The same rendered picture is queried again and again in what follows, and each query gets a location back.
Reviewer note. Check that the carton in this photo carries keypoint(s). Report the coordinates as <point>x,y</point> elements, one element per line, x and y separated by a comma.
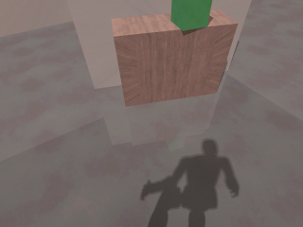
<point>190,14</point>

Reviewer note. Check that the pedestal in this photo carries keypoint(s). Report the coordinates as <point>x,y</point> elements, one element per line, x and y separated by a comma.
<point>157,61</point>

